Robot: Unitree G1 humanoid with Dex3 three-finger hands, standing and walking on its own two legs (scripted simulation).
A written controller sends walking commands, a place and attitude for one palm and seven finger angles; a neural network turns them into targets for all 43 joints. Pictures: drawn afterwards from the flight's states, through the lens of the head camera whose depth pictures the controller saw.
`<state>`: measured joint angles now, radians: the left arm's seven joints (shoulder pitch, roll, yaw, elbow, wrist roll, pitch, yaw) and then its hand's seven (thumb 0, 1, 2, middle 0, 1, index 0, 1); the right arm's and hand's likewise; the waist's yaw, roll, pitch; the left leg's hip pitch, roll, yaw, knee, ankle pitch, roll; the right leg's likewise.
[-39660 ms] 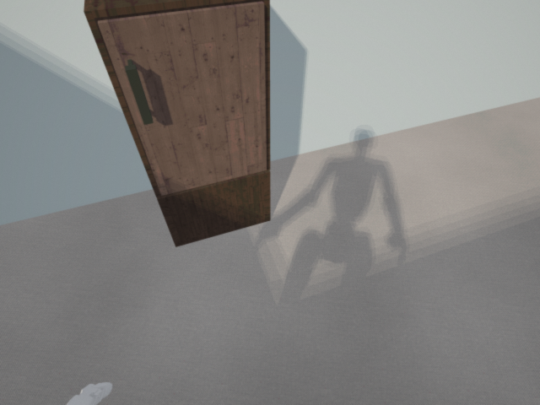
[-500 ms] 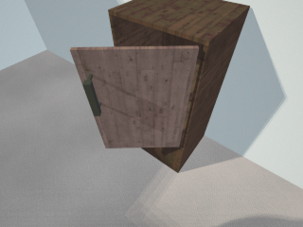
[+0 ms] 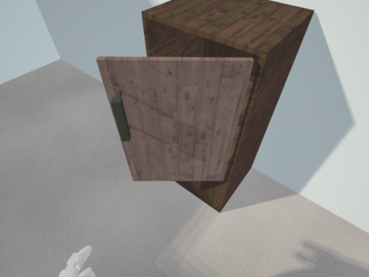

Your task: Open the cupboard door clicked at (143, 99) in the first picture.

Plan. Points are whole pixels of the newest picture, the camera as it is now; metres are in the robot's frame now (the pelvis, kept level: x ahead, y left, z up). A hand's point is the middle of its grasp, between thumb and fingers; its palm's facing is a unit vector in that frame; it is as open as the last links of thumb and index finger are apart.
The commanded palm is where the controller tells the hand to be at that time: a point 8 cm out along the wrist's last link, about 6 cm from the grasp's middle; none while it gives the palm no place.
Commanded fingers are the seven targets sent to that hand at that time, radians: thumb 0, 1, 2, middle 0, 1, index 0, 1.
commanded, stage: raise the hand with hooked fingers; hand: left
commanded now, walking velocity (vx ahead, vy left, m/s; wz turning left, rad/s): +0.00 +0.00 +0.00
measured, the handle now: (123, 116) +0.55 +0.22 +0.01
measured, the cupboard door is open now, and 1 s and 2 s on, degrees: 38 38 38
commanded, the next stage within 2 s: move the hooked fingers beside the handle in 1.98 s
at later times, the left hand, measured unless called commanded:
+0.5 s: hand (97, 261) +0.16 +0.19 -0.01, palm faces +0.12 -0.99 -0.11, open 9.8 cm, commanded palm +0.14 +0.25 -0.03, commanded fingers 0.00 0.15 0.58 -0.25 -0.78 -0.25 -0.78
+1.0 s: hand (85, 231) +0.21 +0.23 -0.01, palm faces +0.03 -1.00 -0.04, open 12.7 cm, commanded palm +0.19 +0.29 +0.01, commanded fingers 0.00 -0.43 0.33 -0.29 -1.15 -0.29 -1.15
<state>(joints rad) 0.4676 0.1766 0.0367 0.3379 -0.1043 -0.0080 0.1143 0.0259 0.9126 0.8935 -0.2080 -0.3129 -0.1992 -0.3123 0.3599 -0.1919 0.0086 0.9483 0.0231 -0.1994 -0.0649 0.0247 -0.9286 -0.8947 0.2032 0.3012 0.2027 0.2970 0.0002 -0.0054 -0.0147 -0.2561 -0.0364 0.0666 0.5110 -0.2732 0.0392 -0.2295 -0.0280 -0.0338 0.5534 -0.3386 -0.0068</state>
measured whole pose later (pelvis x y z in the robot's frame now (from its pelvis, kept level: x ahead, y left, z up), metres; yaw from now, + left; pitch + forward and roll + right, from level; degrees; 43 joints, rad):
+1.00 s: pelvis -0.03 -0.01 -0.06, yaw +1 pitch +12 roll -2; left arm 0.21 0.31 0.31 0.21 -0.35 -0.38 -0.39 0.00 -0.20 0.43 -0.28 -1.01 -0.27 -1.01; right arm 0.27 -0.29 -0.01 0.60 0.04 -0.23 -0.09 0.02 -0.91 -0.90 0.20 0.30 0.20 0.30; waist -0.01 0.02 -0.10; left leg -0.78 0.02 0.01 1.01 -0.44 0.03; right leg -0.70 0.01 -0.09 0.97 -0.48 -0.03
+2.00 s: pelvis -0.03 +0.00 -0.04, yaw +1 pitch +10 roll -2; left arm -0.04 0.40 0.42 0.42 -0.36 -0.27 -0.46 -0.01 -0.50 0.30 -0.30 -1.20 -0.30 -1.20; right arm 0.28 -0.27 0.05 0.57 0.04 -0.17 -0.08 0.02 -0.91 -0.90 0.20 0.30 0.20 0.30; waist 0.00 0.03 -0.09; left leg -0.66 0.01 0.02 0.88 -0.40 0.04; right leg -0.57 0.01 -0.08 0.82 -0.42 -0.01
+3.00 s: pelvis -0.02 +0.01 -0.05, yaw -1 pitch +16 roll -3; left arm -0.60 0.57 0.52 1.00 -0.21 -0.36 -0.46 -0.01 -0.50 0.30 -0.30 -1.20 -0.30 -1.20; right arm 0.34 -0.28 0.04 0.60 0.02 -0.04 -0.06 0.01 -0.91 -0.89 0.20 0.30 0.20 0.30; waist -0.09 0.01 -0.10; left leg -0.83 0.03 0.04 0.96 -0.42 0.05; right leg -0.75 0.03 -0.06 0.90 -0.43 -0.01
